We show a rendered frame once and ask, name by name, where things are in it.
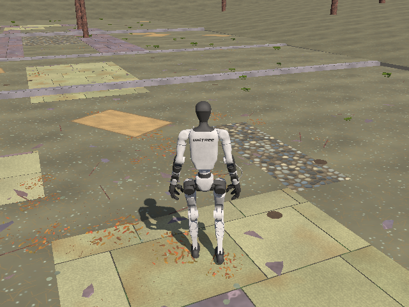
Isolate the robot right forearm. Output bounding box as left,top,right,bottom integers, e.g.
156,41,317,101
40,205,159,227
227,155,239,185

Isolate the left robot upper arm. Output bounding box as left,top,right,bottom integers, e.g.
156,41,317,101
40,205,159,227
175,129,190,165

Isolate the robot left hand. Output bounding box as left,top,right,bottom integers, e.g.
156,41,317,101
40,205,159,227
169,184,184,200

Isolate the robot left forearm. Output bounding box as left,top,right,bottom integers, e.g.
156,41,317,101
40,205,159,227
170,156,182,185

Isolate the robot right foot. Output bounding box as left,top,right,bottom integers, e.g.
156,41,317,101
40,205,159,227
215,247,224,264

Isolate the right robot upper arm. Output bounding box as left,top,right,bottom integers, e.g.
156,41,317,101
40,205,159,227
217,129,233,164

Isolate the robot foot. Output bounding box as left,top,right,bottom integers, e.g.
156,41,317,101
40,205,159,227
215,247,224,264
191,243,200,258

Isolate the robot left foot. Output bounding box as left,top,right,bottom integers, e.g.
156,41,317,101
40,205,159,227
191,243,200,258

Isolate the robot right hand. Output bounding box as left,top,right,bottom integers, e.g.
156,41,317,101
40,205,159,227
226,183,241,200

